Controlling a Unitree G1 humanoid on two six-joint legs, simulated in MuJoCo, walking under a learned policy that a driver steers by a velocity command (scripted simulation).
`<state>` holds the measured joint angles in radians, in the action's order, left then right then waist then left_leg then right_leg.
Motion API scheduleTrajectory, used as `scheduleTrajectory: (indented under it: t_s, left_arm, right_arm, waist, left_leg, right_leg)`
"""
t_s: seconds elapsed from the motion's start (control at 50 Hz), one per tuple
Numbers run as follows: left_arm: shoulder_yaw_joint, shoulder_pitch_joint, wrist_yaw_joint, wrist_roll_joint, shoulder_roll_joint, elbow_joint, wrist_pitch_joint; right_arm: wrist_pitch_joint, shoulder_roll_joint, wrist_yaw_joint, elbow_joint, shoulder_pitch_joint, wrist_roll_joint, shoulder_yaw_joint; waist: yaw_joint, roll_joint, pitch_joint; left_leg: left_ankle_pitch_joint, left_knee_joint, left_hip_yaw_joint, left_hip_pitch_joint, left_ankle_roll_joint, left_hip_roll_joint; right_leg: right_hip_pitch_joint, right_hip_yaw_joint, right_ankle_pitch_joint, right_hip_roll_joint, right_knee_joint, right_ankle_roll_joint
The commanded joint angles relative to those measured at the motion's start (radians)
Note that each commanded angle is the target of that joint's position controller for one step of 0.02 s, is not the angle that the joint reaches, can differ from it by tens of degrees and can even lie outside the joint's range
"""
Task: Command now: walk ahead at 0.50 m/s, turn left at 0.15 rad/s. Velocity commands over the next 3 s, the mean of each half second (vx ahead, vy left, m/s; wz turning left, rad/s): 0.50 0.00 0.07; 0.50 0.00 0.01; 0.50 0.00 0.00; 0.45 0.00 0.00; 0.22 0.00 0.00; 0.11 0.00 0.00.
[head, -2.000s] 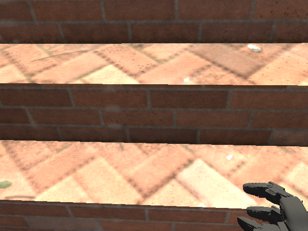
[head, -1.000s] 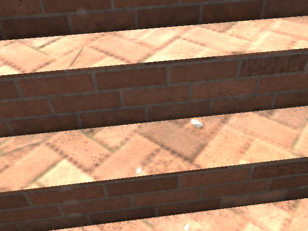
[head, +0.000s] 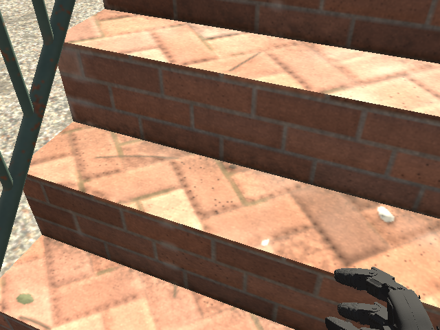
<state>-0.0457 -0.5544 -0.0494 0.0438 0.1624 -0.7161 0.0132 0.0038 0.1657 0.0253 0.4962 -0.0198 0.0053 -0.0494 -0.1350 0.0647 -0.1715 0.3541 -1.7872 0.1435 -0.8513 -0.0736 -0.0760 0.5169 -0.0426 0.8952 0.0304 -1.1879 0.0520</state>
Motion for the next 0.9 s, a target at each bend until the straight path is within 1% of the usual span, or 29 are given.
scheduleTrajectory:
  t_s: [0.02, 0.04, 0.06, 0.14, 0.18, 0.22, 0.24, 0.26, 0.28, 0.3, 0.34, 0.36, 0.38, 0.4, 0.44, 0.48, 0.58, 0.6, 0.62, 0.66, 0.68, 0.7, 0.72, 0.76, 0.8, 0.82, 0.84, 0.86, 0.9]
  left_arm:
    - [0.059, 0.211, -0.040, -0.008, 0.181, 0.198, -0.082]
    - [0.052, 0.251, -0.043, 0.017, 0.160, 0.189, -0.086]
    - [0.038, 0.263, -0.041, 0.016, 0.128, 0.190, -0.087]
    - [0.036, 0.285, -0.045, -0.002, 0.103, 0.187, -0.060]
    - [0.030, 0.338, -0.053, -0.040, 0.071, 0.222, -0.041]
    - [-0.017, 0.368, -0.022, -0.050, -0.058, 0.283, -0.050]
    - [-0.050, 0.473, 0.001, -0.083, -0.127, 0.343, -0.077]
    - [-0.066, 0.496, 0.035, -0.086, -0.208, 0.360, -0.111]
    - [-0.105, 0.628, 0.080, -0.001, -0.220, 0.358, -0.192]
    - [-0.096, 0.519, 0.121, 0.002, -0.172, 0.298, -0.212]
    - [-0.095, 0.508, 0.143, -0.014, -0.133, 0.263, -0.184]
    - [-0.098, 0.510, 0.113, -0.042, -0.086, 0.309, -0.154]
    - [-0.079, 0.558, 0.087, -0.039, -0.051, 0.303, -0.125]
    - [-0.074, 0.687, 0.079, -0.023, -0.066, 0.307, -0.105]
    - [-0.099, 0.856, 0.083, -0.001, -0.164, 0.345, -0.100]
    - [-0.114, 0.887, 0.097, -0.027, -0.220, 0.352, -0.113]
    - [-0.139, 1.015, 0.099, -0.045, -0.255, 0.398, -0.099]
    - [-0.153, 1.066, 0.087, -0.033, -0.295, 0.429, -0.093]
    - [-0.155, 0.987, 0.096, -0.043, -0.263, 0.407, -0.082]
    - [-0.116, 0.922, 0.080, -0.077, -0.206, 0.367, -0.060]
    - [-0.070, 0.824, 0.071, -0.070, -0.158, 0.291, -0.051]
    - [-0.080, 0.894, 0.077, -0.066, -0.208, 0.295, -0.066]
    - [-0.045, 0.615, 0.055, -0.038, -0.169, 0.226, -0.031]
    - [0.030, 0.340, 0.033, -0.021, -0.004, 0.036, 0.038]
    - [0.081, 0.473, -0.012, 0.002, 0.100, 0.023, 0.071]
    - [0.064, 0.528, -0.001, 0.016, 0.078, 0.010, 0.044]
    - [0.048, 0.624, 0.007, -0.009, 0.036, -0.009, 0.013]
    - [0.038, 0.662, 0.006, -0.033, -0.013, -0.041, -0.005]
    - [0.028, 0.718, 0.011, -0.014, -0.033, -0.097, -0.019]
  right_arm:
    - [0.022, 0.122, 0.011, -0.083, -0.036, -0.001, 0.047]
    - [0.034, 0.141, 0.009, -0.058, -0.062, -0.004, 0.065]
    - [0.042, 0.164, 0.000, -0.036, -0.039, 0.009, 0.076]
    - [0.042, 0.104, -0.019, 0.021, -0.098, -0.024, 0.064]
    - [0.020, 0.047, -0.041, 0.157, -0.221, 0.022, 0.066]
    - [0.003, -0.047, -0.065, 0.280, -0.281, 0.053, 0.026]
    - [-0.015, -0.010, -0.067, 0.301, -0.289, 0.067, 0.025]
    - [-0.002, 0.015, -0.057, 0.358, -0.297, 0.087, 0.011]
    - [-0.011, 0.126, -0.037, 0.463, -0.687, 0.066, 0.078]
    - [0.007, 0.184, -0.024, 0.487, -0.707, 0.040, 0.097]
    - [0.013, 0.238, 0.015, 0.403, -0.575, -0.003, 0.126]
    - [-0.013, 0.416, 0.045, 0.318, -0.376, -0.017, 0.173]
    - [-0.040, 0.386, 0.054, 0.305, -0.293, 0.009, 0.162]
    - [-0.049, 0.266, 0.055, 0.352, -0.361, 0.019, 0.130]
    - [-0.060, 0.135, 0.038, 0.405, -0.486, -0.004, 0.096]
    - [-0.048, 0.060, 0.040, 0.450, -0.601, 0.016, 0.074]
    - [-0.001, 0.034, 0.053, 0.514, -0.732, 0.016, 0.058]
    - [0.006, 0.040, 0.072, 0.532, -0.762, -0.011, 0.065]
    - [0.025, 0.088, 0.076, 0.516, -0.700, -0.019, 0.071]
    - [0.024, 0.111, 0.063, 0.534, -0.699, -0.013, 0.071]
    - [0.005, 0.129, 0.038, 0.544, -0.721, -0.001, 0.077]
    - [-0.016, 0.047, 0.009, 0.591, -0.840, 0.008, 0.054]
    - [-0.031, 0.145, 0.000, 0.584, -0.767, 0.016, 0.072]
    - [-0.032, 0.211, -0.024, 0.542, -0.627, 0.006, 0.101]
    - [-0.011, 0.040, -0.041, 0.368, -0.325, -0.002, 0.077]
    - [-0.020, -0.021, -0.051, 0.282, -0.217, -0.006, 0.062]
    - [-0.014, -0.103, -0.048, 0.206, -0.190, 0.000, 0.035]
    - [-0.007, -0.097, -0.032, 0.203, -0.276, 0.016, 0.032]
    - [-0.001, 0.012, -0.016, 0.261, -0.435, 0.023, 0.051]
  waist:
    - [0.144, -0.108, 0.156]
    - [0.177, -0.102, 0.105]
    - [0.168, -0.070, 0.094]
    - [0.154, -0.129, 0.100]
    - [0.183, -0.103, 0.133]
    - [0.133, 0.086, 0.276]
    - [0.136, 0.113, 0.286]
    - [0.097, 0.147, 0.228]
    - [0.311, 0.143, -0.052]
    - [0.260, 0.057, -0.260]
    - [0.185, -0.083, -0.377]
    - [0.085, -0.040, -0.326]
    - [0.079, -0.164, -0.239]
    - [0.150, -0.254, -0.155]
    - [0.221, -0.191, 0.012]
    - [0.235, -0.073, 0.074]
    - [0.249, 0.087, 0.114]
    - [0.244, 0.143, 0.116]
    - [0.183, 0.125, 0.074]
    - [0.139, 0.191, 0.021]
    - [0.149, 0.234, -0.049]
    - [0.249, 0.201, -0.085]
    - [0.104, 0.248, -0.222]
    - [0.032, 0.003, -0.268]
    - [0.042, -0.431, -0.029]
    - [0.063, -0.390, 0.018]
    - [0.158, -0.333, 0.154]
    - [0.251, -0.268, 0.247]
    - [0.358, -0.196, 0.192]
  left_leg:
    - [-0.124, -0.041, 0.116, -0.145, -0.009, 0.075]
    - [-0.246, -0.011, -0.029, -0.029, -0.015, 0.063]
    - [-0.367, 0.025, -0.086, 0.083, -0.016, 0.052]
    - [-0.308, 0.909, -0.191, 0.489, 0.103, 0.107]
    - [-0.685, 1.532, -0.305, 0.640, 0.177, 0.112]
    - [-0.847, 1.741, -0.212, 0.687, 0.241, 0.199]
    - [-1.091, 1.701, -0.235, 0.711, 0.194, 0.203]
    - [-1.490, 1.500, -0.190, 0.874, 0.157, 0.246]
    - [-2.046, 1.164, -0.036, 1.218, 0.110, 0.250]
    - [-1.735, 1.117, 0.056, 1.411, 0.154, 0.270]
    - [-0.879, 1.274, 0.267, 1.401, 0.272, 0.402]
    - [-0.549, 1.449, 0.558, 1.315, 0.376, 0.601]
    - [-0.378, 1.528, 0.633, 1.203, 0.394, 0.641]
    - [-0.321, 1.517, 0.559, 1.168, 0.373, 0.566]
    - [-0.309, 1.510, 0.447, 1.132, 0.347, 0.439]
    - [-0.319, 1.513, 0.351, 1.074, 0.334, 0.396]
    - [-0.288, 1.699, 0.125, 0.793, 0.344, 0.346]
    - [-0.392, 1.723, 0.131, 0.801, 0.344, 0.379]
    - [-0.494, 1.780, -0.001, 0.745, 0.334, 0.346]
    - [-1.088, 1.729, -0.137, 0.597, 0.336, 0.316]
    - [-1.469, 1.647, -0.148, 0.711, 0.367, 0.308]
    - [-1.708, 1.538, -0.137, 0.555, 0.375, 0.302]
    - [-1.635, 1.452, -0.118, 0.614, 0.390, 0.327]
    - [-0.930, 1.283, -0.168, 0.531, 0.399, 0.258]
    - [-0.093, 0.661, -0.043, 0.192, 0.373, 0.093]
    - [0.030, 0.157, 0.102, 0.120, 0.319, 0.048]
    - [0.099, -0.083, 0.106, 0.041, 0.276, 0.029]
    - [0.064, -0.084, 0.066, 0.043, 0.246, 0.048]
    - [-0.130, -0.135, -0.054, 0.139, 0.183, 0.038]
  right_leg:
    - [-0.068, 0.651, -0.500, -0.312, 0.462, 0.172]
    - [-0.028, 0.556, -0.601, -0.256, 0.377, 0.155]
    - [0.069, 0.515, -0.697, -0.228, 0.324, 0.148]
    - [0.230, 0.272, -0.671, -0.131, 0.119, 0.068]
    - [0.185, 0.092, -0.696, -0.040, -0.194, 0.027]
    - [0.453, 0.064, -0.191, 0.096, -0.757, 0.030]
    - [0.557, 0.081, -0.197, 0.124, -0.850, 0.021]
    - [0.772, 0.075, -0.228, 0.149, -1.190, 0.007]
    - [0.894, -0.087, -0.320, 0.035, -1.148, -0.027]
    - [1.015, -0.019, -0.413, 0.015, -1.144, -0.052]
    - [1.080, 0.113, -0.421, -0.097, -1.191, -0.082]
    - [1.111, 0.195, -0.435, -0.209, -1.088, -0.106]
    - [1.097, 0.252, -0.486, -0.222, -1.102, -0.120]
    - [1.158, 0.227, -0.541, -0.188, -1.172, -0.130]
    - [1.264, 0.093, -0.551, -0.166, -1.206, -0.148]
    - [1.287, 0.062, -0.574, -0.160, -1.276, -0.118]
    - [0.967, -0.053, -0.668, -0.165, -0.917, -0.082]
    - [0.949, 0.048, -0.457, -0.189, -0.909, -0.063]
    - [0.702, -0.074, -0.306, -0.145, -0.664, -0.041]
    - [0.182, -0.190, -0.201, -0.052, -0.412, -0.018]
    - [0.086, -0.280, -0.138, 0.054, -0.369, -0.004]
    - [-0.131, -0.168, -0.155, 0.028, -0.352, 0.031]
    - [-0.192, -0.028, -0.066, 0.006, -0.307, 0.043]
    - [-0.280, 0.156, 0.120, -0.027, -0.075, 0.077]
    - [-0.024, 0.813, 0.545, -0.259, 0.580, 0.221]
    - [0.147, 1.004, 0.584, -0.318, 0.718, 0.247]
    - [0.357, 0.953, 0.545, -0.325, 0.718, 0.209]
    - [0.506, 0.760, 0.431, -0.313, 0.618, 0.156]
    - [0.557, 0.457, 0.219, -0.281, 0.495, 0.104]
